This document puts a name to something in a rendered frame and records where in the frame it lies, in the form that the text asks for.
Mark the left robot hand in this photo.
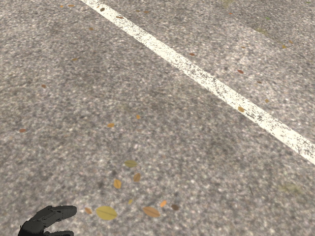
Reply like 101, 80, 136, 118
18, 206, 77, 236

